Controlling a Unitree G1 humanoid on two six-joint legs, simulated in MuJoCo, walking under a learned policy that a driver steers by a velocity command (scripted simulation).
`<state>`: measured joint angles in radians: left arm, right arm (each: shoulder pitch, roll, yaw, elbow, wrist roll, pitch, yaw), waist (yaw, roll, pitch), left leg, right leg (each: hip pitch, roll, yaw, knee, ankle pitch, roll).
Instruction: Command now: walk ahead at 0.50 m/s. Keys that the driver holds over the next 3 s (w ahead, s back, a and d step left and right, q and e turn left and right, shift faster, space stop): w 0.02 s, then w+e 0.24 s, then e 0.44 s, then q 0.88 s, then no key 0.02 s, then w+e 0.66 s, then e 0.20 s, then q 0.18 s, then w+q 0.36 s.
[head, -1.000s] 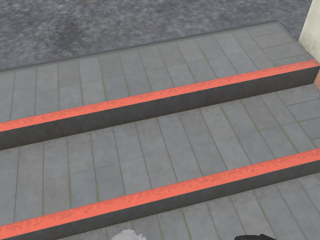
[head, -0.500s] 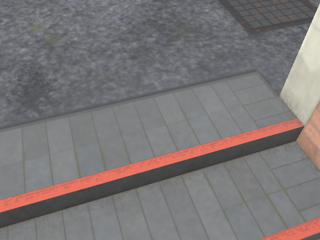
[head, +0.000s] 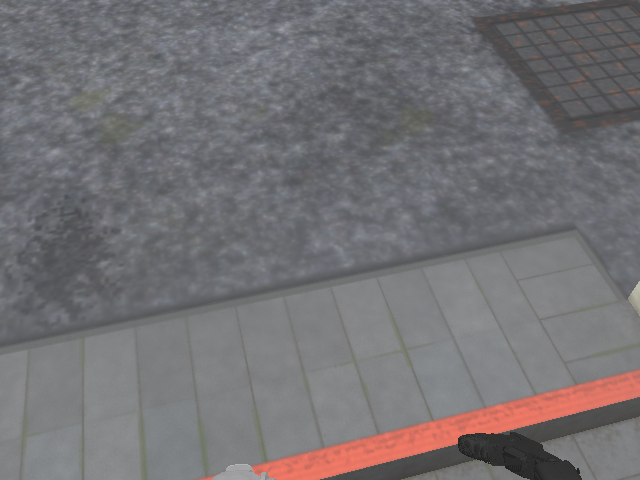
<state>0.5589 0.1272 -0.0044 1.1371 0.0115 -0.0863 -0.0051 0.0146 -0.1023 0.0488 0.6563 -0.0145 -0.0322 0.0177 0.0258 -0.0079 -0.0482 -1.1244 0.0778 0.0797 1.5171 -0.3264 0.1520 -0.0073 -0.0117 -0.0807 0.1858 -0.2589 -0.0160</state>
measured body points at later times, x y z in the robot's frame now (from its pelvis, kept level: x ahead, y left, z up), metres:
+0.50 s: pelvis +0.24 +0.03 +0.11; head +0.25 +0.03 +0.56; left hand +0.47 +0.18 +0.00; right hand +0.18 -0.16 -0.05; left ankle +0.19 +0.11 -0.64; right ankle +0.34 -0.14 -0.49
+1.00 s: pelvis +0.37 -0.02 +0.11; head +0.39 -0.02 +0.56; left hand +0.46 +0.20 -0.04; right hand +0.45 -0.27 -0.01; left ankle +0.44 +0.08 -0.44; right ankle +0.34 -0.15 -0.64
